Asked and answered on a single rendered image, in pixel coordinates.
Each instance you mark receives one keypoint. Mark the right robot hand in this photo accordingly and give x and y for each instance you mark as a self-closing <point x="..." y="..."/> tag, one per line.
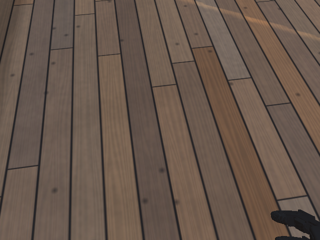
<point x="301" y="220"/>

